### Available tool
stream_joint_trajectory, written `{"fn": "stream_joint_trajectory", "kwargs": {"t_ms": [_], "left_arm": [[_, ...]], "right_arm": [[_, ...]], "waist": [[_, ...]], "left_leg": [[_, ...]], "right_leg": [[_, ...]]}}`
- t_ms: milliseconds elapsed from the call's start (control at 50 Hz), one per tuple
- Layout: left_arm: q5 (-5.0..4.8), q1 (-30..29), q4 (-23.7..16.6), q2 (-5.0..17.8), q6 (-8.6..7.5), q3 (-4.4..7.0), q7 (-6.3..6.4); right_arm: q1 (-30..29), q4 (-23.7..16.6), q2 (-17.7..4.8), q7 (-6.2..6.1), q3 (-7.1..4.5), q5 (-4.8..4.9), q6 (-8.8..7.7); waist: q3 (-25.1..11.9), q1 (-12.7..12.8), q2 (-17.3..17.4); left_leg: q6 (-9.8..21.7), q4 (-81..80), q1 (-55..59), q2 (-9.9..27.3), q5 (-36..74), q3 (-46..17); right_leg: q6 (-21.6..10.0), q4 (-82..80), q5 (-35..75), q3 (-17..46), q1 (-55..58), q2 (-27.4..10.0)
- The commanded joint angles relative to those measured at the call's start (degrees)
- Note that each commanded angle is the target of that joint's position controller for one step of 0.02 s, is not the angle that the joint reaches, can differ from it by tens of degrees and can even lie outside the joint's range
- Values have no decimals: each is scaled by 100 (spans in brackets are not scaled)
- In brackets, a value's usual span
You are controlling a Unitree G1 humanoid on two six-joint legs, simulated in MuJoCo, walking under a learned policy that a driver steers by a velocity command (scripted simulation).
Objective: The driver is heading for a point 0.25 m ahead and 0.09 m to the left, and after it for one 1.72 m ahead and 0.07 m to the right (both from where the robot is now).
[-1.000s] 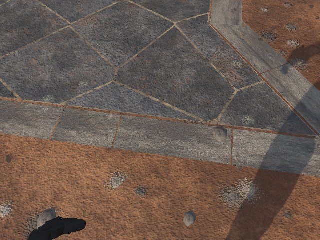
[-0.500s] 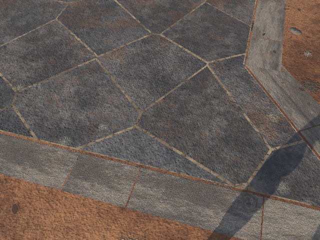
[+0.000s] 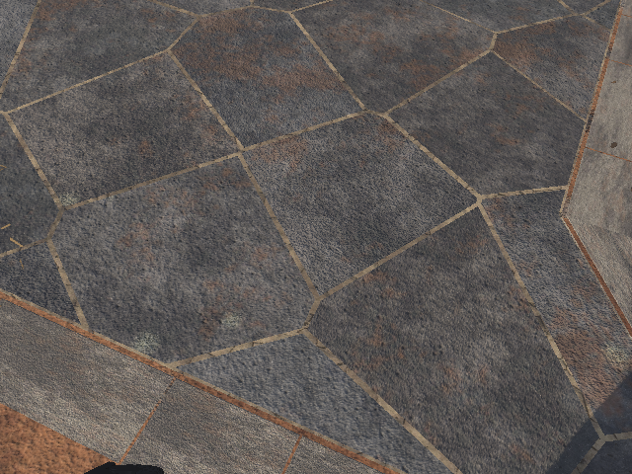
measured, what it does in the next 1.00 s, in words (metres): walks ahead: right foot, then left foot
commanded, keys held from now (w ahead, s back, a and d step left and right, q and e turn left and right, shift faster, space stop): w+q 0.52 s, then w+e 0.48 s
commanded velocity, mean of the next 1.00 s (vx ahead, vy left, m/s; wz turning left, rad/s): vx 0.50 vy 0.00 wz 0.26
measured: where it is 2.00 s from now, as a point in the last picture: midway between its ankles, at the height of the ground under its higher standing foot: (245, 243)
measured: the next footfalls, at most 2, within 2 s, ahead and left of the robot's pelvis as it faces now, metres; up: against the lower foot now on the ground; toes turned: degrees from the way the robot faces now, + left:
right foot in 0.08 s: +0.22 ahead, -0.13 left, +0.00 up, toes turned +6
left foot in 0.60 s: +0.43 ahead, +0.16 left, +0.00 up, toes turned +24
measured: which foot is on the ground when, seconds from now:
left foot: down 0.00-0.08, up 0.10-0.58, down 0.60-1.00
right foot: up 0.00-0.06, down 0.08-0.62, up 0.64-1.00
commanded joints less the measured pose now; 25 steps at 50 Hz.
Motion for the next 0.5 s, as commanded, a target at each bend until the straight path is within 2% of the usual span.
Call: {"fn": "stream_joint_trajectory", "kwargs": {"t_ms": [20,40,60,80,100,120,140,160,180,200,220,260,300,360,420,500], "left_arm": [[-40,-414,-546,592,-168,134,21],[-51,-60,-452,696,-195,174,46],[-46,541,-273,820,-238,236,97],[26,1267,-124,1060,-320,326,171],[163,2080,-137,1539,-325,448,279],[130,1862,-117,1829,-209,540,267],[52,1529,-159,1243,-148,459,240],[3,1243,-208,783,-146,353,215],[17,1073,-186,616,-156,305,201],[4,1124,-114,572,-190,290,212],[-19,1174,-44,561,-234,290,205],[-80,1341,64,605,-343,324,161],[-102,1422,141,656,-387,362,138],[-89,1565,271,662,-374,388,125],[-89,1640,364,704,-362,412,115],[-87,1958,542,883,-293,471,164]], "right_arm": [[82,-331,-1017,-81,-251,-57,-43],[-115,-396,-1072,-86,-264,-67,-53],[-262,-435,-1105,-64,-264,-54,-81],[-297,-451,-963,-9,-218,9,-133],[-135,-663,-464,15,-82,161,-187],[374,-813,-381,13,-41,134,-150],[219,-574,-756,-38,-86,-43,-36],[-166,-577,-754,22,-89,-82,-14],[-325,-612,-632,73,-71,-83,7],[-411,-637,-598,128,-73,-150,63],[-383,-628,-552,179,-61,-176,130],[-542,-736,-479,241,-41,-163,198],[-879,-876,-427,293,-17,-165,228],[-1433,-1081,-351,342,30,-155,229],[-1970,-1251,-208,412,119,-134,191],[-2514,-1472,-217,465,157,-173,179]], "waist": [[-117,152,650],[-199,346,688],[-448,642,603],[-905,1012,217],[-1821,1227,-599],[-2005,788,-1646],[-1214,678,-585],[-602,695,-40],[-323,602,-69],[-182,567,-319],[-146,511,-463],[-201,479,-458],[-136,484,-388],[31,561,-338],[140,667,-341],[272,814,-315]], "left_leg": [[448,152,-77,1495,3011,-1227],[343,382,-249,1486,3184,-1291],[225,945,-425,1321,3474,-1255],[72,2063,-828,945,3155,-938],[-123,3730,-1794,488,1356,-276],[-180,4676,-3129,-41,-1673,253],[-141,5167,-3523,542,-1183,227],[-177,5055,-3452,711,-656,292],[-230,4846,-3328,877,-382,366],[-287,4726,-3249,992,-287,429],[-339,4711,-3156,1040,-199,485],[-390,4706,-3244,1072,23,539],[-456,4597,-3565,1148,338,566],[-536,4004,-3865,1200,879,703],[-482,2948,-3554,1204,1491,985],[-216,2027,-3237,1110,1199,1408]], "right_leg": [[-136,-538,-225,-106,643,325],[-223,-726,-468,-109,1230,421],[-334,-983,-581,-164,2071,547],[-542,-1284,-645,186,3206,133],[-914,-1552,-1994,1852,4663,-1401],[-1453,-2190,-2170,4128,5058,-2268],[-1448,-2111,-2756,3746,4389,-2076],[-1325,-2226,-2405,2809,3683,-1748],[-1189,-2389,-1681,2055,3253,-1460],[-1112,-2477,-1090,1520,3011,-1267],[-1064,-2551,-637,1110,2867,-1114],[-1129,-2640,108,687,2881,-1115],[-1200,-2795,373,323,2960,-1153],[-1189,-2893,736,-259,3065,-1057],[-1071,-2868,880,-805,3058,-923],[-952,-2650,1374,-1133,3524,-1121]]}}
Velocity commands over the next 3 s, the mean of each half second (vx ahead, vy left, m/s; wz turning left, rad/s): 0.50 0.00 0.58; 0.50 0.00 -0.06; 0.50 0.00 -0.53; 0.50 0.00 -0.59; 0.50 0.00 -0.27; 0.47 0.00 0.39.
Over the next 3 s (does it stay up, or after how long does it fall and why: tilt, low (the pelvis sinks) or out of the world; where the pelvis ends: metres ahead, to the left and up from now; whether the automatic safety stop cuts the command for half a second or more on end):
stays up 1.53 -0.10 0.00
